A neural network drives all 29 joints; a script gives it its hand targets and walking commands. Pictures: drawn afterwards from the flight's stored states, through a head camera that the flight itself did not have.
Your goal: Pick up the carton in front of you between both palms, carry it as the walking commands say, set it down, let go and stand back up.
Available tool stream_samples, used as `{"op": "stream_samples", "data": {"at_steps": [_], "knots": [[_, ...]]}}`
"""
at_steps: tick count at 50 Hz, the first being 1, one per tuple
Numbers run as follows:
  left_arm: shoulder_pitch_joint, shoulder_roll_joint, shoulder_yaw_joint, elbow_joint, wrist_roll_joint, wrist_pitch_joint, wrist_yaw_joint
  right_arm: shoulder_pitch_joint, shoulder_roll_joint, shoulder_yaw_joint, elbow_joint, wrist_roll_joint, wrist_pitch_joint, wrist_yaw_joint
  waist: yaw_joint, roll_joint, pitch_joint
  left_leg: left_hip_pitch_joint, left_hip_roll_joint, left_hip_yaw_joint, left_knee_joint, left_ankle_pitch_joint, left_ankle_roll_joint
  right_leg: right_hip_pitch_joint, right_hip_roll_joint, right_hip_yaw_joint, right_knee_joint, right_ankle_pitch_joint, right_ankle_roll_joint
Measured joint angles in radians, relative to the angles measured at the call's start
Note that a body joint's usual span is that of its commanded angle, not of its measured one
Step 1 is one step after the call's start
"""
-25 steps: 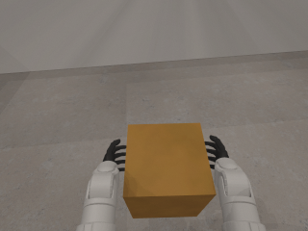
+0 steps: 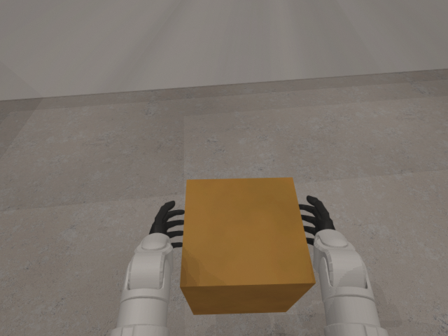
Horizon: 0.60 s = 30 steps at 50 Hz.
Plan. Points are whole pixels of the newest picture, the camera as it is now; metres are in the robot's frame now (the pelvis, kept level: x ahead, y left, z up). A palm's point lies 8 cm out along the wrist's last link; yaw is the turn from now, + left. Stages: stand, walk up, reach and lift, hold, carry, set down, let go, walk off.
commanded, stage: hold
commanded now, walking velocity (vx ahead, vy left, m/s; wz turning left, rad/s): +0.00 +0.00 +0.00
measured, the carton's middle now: (239, 250) +0.32 +0.00 -0.06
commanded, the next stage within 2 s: set down in 0.14 s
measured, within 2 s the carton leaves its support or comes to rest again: neither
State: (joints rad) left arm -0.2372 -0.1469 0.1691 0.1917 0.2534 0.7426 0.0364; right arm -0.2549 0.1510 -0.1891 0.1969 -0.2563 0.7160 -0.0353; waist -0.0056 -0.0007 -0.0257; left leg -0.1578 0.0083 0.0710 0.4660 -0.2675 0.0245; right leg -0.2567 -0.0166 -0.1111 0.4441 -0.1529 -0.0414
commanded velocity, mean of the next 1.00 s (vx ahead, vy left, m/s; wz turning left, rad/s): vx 0.00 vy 0.00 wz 0.00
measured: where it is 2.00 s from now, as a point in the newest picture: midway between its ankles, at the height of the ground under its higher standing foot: outside the picture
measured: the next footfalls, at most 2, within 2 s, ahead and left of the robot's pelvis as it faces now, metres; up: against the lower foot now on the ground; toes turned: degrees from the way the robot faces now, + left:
none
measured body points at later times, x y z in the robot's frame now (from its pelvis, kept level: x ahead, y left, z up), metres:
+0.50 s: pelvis -0.03 +0.00 -0.02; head -0.02 -0.01 +0.43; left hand +0.31 +0.16 +0.00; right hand +0.33 -0.13 +0.02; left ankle -0.02 +0.10 -0.74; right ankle +0.05 -0.10 -0.74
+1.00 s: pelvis -0.04 +0.00 -0.12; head +0.20 +0.01 +0.26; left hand +0.39 +0.16 -0.21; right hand +0.38 -0.14 -0.20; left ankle -0.02 +0.11 -0.74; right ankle +0.05 -0.10 -0.74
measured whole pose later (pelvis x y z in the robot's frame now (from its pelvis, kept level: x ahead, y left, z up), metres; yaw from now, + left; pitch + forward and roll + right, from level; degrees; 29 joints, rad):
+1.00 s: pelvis -0.04 +0.00 -0.12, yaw +5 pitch +36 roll +0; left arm -0.77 -0.08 0.37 0.63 0.22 0.20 0.08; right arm -0.68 0.17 -0.47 0.45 -0.26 0.19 -0.09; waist -0.06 0.04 -0.07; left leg -1.35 -0.11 -0.06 1.18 -0.44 0.02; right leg -1.41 0.06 0.04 1.12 -0.33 0.00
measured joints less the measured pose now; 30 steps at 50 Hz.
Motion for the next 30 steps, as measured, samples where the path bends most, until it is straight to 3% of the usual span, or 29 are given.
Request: {"op": "stream_samples", "data": {"at_steps": [12,17,25,30], "knots": [[-0.022,-0.004,0.034,0.066,0.004,-0.033,-0.015,-0.003,0.000,0.002,0.017,-0.025,0.001,0.003,-0.001,0.035,0.048,0.097,-0.022,-0.042,-0.028,0.002,0.003,0.103,0.012,0.045,-0.036,0.010,0.019],[-0.147,-0.042,0.156,0.239,0.072,-0.089,-0.027,-0.127,0.035,-0.143,0.149,-0.091,-0.023,0.017,-0.012,0.028,0.071,0.074,-0.040,-0.076,0.027,-0.010,0.006,0.086,0.032,0.093,0.026,-0.016,0.019],[-0.359,-0.044,0.363,0.449,0.236,-0.220,-0.040,-0.385,0.074,-0.352,0.369,-0.246,-0.162,0.018,-0.023,0.019,0.140,-0.082,-0.056,-0.116,0.191,-0.060,0.000,-0.054,0.064,0.125,0.172,-0.064,0.011],[-0.397,-0.024,0.369,0.460,0.216,-0.321,-0.039,-0.403,0.078,-0.372,0.382,-0.242,-0.290,0.014,-0.010,0.012,0.156,-0.269,-0.060,-0.128,0.281,-0.075,-0.009,-0.235,0.070,0.122,0.252,-0.075,0.007]]}}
